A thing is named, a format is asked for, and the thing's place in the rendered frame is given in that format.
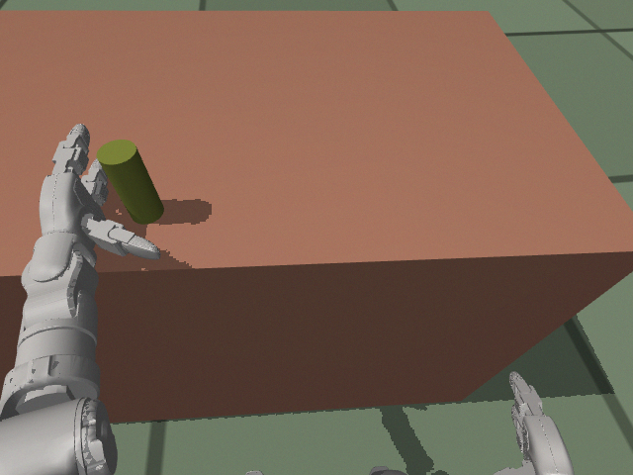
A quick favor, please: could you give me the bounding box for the can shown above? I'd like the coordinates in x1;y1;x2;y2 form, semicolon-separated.
96;140;164;225

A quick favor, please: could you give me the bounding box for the right robot hand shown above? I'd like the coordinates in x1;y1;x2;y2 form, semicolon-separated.
493;371;575;475

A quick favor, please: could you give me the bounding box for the left robot arm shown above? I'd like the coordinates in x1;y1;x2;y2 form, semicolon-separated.
0;233;118;475

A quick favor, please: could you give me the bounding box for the left robot hand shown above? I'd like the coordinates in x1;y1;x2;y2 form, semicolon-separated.
40;124;160;260

